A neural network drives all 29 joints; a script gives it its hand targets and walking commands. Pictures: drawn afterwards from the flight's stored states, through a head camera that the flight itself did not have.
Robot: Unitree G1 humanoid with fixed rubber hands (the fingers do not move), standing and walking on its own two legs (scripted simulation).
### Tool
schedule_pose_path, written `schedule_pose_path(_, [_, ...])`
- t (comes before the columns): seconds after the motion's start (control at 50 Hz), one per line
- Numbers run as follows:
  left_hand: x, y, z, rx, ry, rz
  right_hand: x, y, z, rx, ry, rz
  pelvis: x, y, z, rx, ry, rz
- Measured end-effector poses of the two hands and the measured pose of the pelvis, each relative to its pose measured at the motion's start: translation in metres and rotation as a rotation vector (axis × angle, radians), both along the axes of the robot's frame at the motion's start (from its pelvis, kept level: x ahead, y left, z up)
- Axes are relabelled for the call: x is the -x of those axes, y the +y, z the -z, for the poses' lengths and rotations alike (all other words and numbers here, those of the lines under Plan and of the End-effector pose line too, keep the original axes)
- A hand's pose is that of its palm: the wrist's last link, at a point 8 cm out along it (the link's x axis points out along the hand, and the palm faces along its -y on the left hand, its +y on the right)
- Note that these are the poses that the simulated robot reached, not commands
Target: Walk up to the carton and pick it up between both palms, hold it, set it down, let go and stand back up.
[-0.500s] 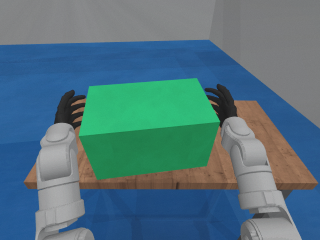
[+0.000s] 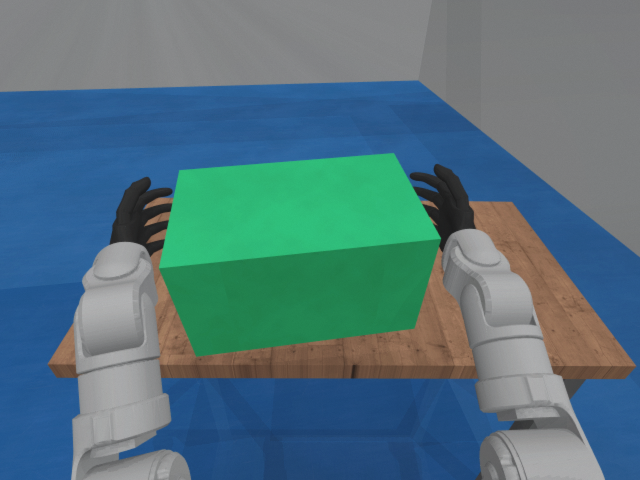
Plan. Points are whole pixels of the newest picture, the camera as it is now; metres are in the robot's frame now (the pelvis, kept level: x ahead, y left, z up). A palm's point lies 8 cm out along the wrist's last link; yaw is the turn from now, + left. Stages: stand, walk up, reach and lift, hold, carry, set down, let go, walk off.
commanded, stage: hold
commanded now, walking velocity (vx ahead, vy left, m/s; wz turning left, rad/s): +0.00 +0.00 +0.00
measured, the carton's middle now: (298, 250) +0.38 +0.00 +0.16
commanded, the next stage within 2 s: none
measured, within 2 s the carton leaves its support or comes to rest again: neither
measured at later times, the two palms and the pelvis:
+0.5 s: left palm (130, 250) +0.34 +0.19 +0.20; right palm (450, 232) +0.35 -0.18 +0.20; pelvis +0.00 +0.00 +0.00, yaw +0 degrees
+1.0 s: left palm (136, 252) +0.34 +0.19 +0.20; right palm (454, 233) +0.35 -0.18 +0.20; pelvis +0.00 +0.00 +0.00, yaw +0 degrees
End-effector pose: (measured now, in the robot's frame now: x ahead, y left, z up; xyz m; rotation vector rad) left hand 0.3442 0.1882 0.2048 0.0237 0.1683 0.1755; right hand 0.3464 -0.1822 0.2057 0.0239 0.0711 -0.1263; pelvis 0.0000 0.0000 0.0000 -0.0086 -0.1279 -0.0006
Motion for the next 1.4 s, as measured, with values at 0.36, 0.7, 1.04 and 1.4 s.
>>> schedule_pose_path(0.36, [0.0026, -0.0010, 0.0029, 0.003, 0.008, -0.002, 0.0023, -0.0009, 0.0032, -0.001, 0.006, 0.000, 0.0011, -0.0033, 0.0001, -0.003, -0.007, -0.001])
schedule_pose_path(0.7, [-0.0008, 0.0027, 0.0037, -0.004, 0.009, -0.005, -0.0029, 0.0027, 0.0046, -0.003, 0.004, -0.005, -0.0002, -0.0016, -0.0001, -0.001, 0.002, -0.009])
schedule_pose_path(1.04, [0.0001, -0.0009, 0.0083, 0.002, 0.016, 0.003, 0.0011, -0.0009, 0.0056, 0.006, 0.009, 0.004, -0.0028, -0.0006, -0.0001, 0.001, -0.009, 0.005])
schedule_pose_path(1.4, [0.0028, 0.0036, 0.0032, -0.001, 0.006, -0.005, 0.0008, 0.0037, 0.0015, 0.005, -0.002, -0.004, 0.0001, 0.0008, 0.0001, 0.001, -0.010, -0.002])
